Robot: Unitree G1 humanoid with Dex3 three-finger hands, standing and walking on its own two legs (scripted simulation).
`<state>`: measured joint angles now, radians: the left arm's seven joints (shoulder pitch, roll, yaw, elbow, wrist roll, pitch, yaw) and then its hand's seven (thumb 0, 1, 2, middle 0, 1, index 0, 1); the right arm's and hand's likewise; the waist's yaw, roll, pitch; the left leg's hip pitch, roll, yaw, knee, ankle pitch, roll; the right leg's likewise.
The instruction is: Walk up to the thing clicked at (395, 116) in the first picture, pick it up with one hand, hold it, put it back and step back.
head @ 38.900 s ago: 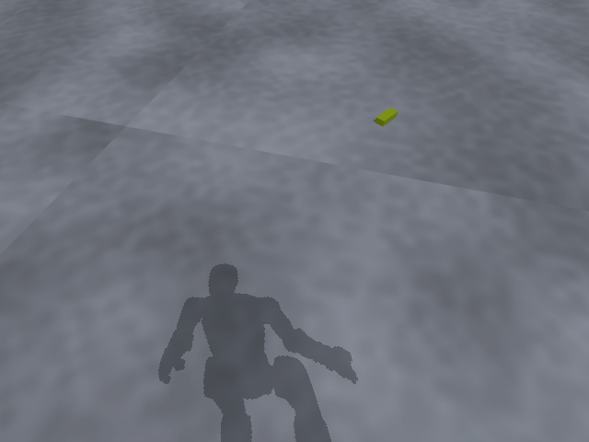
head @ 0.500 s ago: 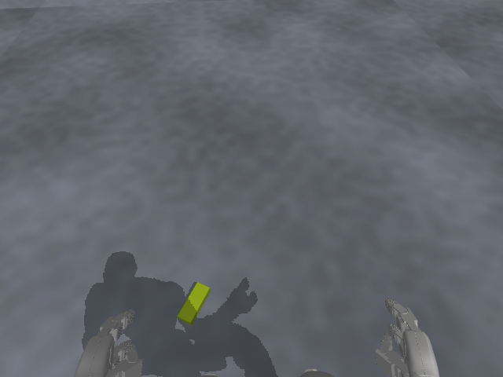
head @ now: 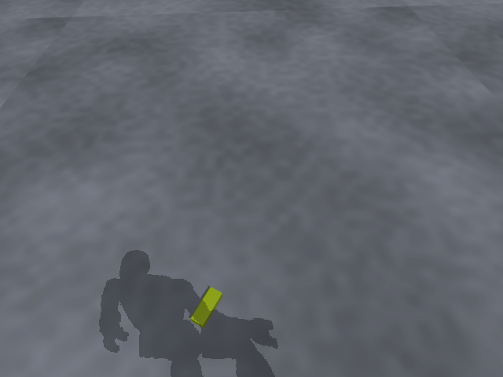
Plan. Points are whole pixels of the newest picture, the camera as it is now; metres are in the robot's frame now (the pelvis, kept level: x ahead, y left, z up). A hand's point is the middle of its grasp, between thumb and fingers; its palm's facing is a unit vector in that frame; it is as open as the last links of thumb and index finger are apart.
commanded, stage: stand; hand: left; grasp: from above
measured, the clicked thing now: (207, 306) +0.47 +0.21 -0.75
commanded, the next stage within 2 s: step back in 2.00 s
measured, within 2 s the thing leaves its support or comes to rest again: neither
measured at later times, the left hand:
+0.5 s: hand out of the picture +0.04 +0.24 -0.15, palm faces +0.04 -0.94 -0.34, open 7.4 cm
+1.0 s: hand out of the picture +0.05 +0.23 -0.14, palm faces +0.02 -0.94 -0.34, open 7.4 cm
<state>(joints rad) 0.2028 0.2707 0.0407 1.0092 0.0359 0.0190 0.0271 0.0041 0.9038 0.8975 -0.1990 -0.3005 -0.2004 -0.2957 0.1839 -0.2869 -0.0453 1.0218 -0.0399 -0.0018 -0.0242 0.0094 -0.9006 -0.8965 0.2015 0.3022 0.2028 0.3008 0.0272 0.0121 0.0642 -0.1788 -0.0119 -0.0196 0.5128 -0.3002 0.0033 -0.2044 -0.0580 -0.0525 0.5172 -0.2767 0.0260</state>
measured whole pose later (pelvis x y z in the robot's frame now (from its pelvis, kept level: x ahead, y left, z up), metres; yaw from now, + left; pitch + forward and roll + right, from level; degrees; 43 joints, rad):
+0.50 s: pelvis -0.02 -0.01 +0.01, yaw +0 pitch -4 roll +0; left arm 0.14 0.30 0.04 1.15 0.03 0.00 0.01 0.00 0.90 0.90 -0.20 -0.30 -0.20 -0.30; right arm 0.15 -0.31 -0.04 1.12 -0.03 0.00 -0.01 0.01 -0.90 -0.90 0.20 0.30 0.20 0.30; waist 0.02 0.02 0.05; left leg -0.09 0.00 -0.02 0.34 -0.19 -0.01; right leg -0.11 -0.04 -0.06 0.35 -0.17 0.02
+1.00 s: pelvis -0.01 -0.01 +0.01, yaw +0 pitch -3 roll +0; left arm 0.11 0.30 0.03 1.17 0.02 -0.01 0.00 0.00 0.90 0.90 -0.20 -0.30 -0.20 -0.30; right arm 0.13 -0.33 -0.01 1.14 -0.02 -0.01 -0.01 0.01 -0.90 -0.90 0.20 0.30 0.20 0.30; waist 0.01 0.02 0.06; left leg -0.08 0.01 -0.02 0.32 -0.18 -0.02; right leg -0.12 -0.03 -0.06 0.33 -0.16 0.01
